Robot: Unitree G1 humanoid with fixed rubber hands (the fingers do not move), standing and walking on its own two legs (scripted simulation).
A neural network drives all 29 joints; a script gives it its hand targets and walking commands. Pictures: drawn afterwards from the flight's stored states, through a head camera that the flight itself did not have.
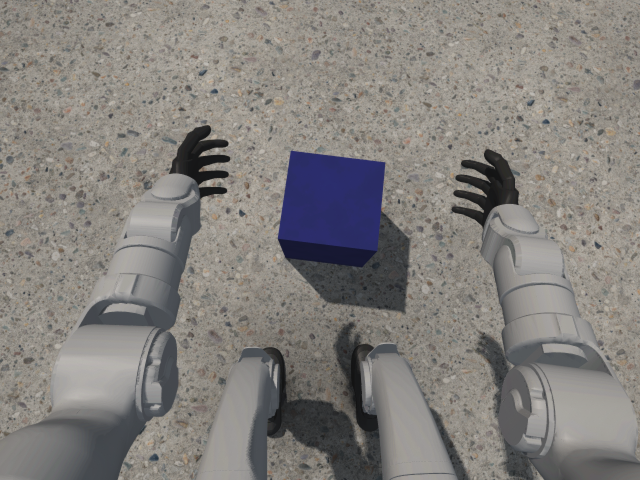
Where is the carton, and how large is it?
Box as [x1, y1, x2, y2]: [278, 151, 384, 266]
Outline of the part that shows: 291,151 278,233 278,240 285,257 362,266 377,249 384,162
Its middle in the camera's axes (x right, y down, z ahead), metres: +0.02 -0.05 +0.95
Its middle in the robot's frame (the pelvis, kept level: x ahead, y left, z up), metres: +0.55 -0.04 -0.54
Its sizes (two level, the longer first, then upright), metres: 0.210 0.200 0.250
